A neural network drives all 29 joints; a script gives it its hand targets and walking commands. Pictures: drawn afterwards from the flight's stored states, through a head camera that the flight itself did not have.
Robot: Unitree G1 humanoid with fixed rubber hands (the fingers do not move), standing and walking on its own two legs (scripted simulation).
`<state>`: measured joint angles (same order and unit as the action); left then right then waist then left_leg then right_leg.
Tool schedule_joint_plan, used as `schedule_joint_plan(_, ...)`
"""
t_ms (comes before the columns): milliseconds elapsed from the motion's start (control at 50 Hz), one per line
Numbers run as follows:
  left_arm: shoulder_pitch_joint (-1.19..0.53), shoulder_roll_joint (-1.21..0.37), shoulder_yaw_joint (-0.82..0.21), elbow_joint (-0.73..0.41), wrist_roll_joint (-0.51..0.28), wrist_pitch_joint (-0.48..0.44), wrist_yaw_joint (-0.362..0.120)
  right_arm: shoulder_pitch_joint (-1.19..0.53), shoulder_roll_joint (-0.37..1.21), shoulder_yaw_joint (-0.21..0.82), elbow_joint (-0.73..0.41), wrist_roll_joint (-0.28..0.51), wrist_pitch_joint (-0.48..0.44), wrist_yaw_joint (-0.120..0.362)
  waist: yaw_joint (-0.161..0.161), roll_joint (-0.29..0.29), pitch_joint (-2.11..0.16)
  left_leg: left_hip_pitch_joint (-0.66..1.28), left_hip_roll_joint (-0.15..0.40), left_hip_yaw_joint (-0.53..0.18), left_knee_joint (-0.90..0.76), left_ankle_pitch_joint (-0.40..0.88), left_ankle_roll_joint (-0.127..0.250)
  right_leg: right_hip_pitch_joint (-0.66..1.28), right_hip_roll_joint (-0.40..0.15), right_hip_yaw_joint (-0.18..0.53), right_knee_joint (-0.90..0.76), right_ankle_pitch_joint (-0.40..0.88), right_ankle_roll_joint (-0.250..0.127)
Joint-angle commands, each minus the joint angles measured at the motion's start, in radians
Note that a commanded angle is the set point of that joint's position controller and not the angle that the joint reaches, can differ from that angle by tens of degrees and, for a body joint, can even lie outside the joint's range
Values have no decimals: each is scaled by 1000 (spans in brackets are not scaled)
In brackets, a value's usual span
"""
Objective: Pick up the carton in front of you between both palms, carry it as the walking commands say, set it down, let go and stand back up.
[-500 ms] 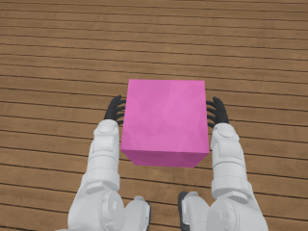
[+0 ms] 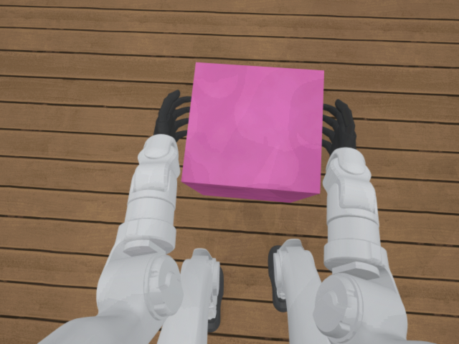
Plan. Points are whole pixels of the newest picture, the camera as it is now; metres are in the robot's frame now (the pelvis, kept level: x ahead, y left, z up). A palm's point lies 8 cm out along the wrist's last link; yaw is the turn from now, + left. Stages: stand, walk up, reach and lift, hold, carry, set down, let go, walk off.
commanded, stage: set down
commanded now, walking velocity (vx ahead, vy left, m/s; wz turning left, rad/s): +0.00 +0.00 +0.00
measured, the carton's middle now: (251, 145) +0.46 -0.03 -0.16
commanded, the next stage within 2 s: none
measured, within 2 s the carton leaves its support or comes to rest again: rests again in 1.64 s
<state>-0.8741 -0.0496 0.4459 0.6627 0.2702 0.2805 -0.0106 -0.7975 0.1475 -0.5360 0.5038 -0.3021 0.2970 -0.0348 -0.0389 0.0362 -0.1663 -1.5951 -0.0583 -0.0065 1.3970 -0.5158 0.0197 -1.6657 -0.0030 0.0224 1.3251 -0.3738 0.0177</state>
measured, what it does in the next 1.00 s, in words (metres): lowers itself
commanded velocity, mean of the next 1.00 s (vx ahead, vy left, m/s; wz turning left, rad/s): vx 0.00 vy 0.00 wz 0.00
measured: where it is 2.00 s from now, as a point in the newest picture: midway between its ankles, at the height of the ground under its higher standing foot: (247, 299)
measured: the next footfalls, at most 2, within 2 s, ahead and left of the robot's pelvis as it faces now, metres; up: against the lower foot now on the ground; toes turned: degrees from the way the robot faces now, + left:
none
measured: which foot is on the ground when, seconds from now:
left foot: down 0.00-1.00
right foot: down 0.00-1.00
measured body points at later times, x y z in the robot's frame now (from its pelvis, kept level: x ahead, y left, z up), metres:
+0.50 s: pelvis -0.03 +0.00 -0.13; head +0.29 -0.01 +0.19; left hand +0.52 +0.11 -0.25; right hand +0.47 -0.19 -0.25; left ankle +0.04 +0.10 -0.57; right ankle +0.10 -0.13 -0.57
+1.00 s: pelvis -0.03 +0.00 -0.21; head +0.34 +0.01 +0.04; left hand +0.55 +0.09 -0.39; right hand +0.51 -0.21 -0.36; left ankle +0.04 +0.10 -0.57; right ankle +0.10 -0.13 -0.57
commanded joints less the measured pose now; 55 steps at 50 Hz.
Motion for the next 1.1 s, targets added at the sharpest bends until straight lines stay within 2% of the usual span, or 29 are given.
schedule_joint_plan(0,-538,-902,-494,69,-113,-27,-224,-572,843,546,114,114,-15,229,-24,10,-822,219,-114,-21,-115,307,-29,538,150,-43,28,313,5)
schedule_joint_plan(160,-673,-854,-543,42,-163,-35,-188,-711,804,578,76,176,-19,208,-33,6,-978,158,-128,-2,35,313,-38,431,155,-66,174,321,22)
schedule_joint_plan(260,-773,-830,-569,34,-192,-22,-178,-798,779,578,67,199,-4,194,-47,20,-1030,93,-134,16,115,269,-38,397,153,-77,249,295,26)
schedule_joint_plan(600,-982,-685,-511,164,-220,-18,-175,-1043,647,494,107,229,-4,183,-78,27,-926,-132,-117,42,340,166,-24,236,124,-101,464,224,33)
schedule_joint_plan(760,-1080,-619,-577,178,-292,-45,-165,-1142,567,509,108,294,-33,178,-103,41,-913,-130,-97,40,458,198,-24,217,103,-105,579,269,30)
schedule_joint_plan(860,-1143,-566,-595,170,-305,-76,-156,-1070,620,456,237,336,-42,193,-76,103,-811,-148,-87,34,509,237,-23,145,104,-90,648,306,23)
schedule_joint_plan(980,-1139,-586,-632,131,-330,-88,-147,-1056,651,461,254,389,-44,209,-64,125,-877,-67,-80,22,554,355,-20,110,104,-102,698,376,25)
schedule_joint_plan(1080,-1124,-610,-637,145,-339,-89,-146,-1055,640,457,250,394,-50,212,-89,141,-844,-40,-80,3,582,397,-19,-1,105,-112,710,361,29)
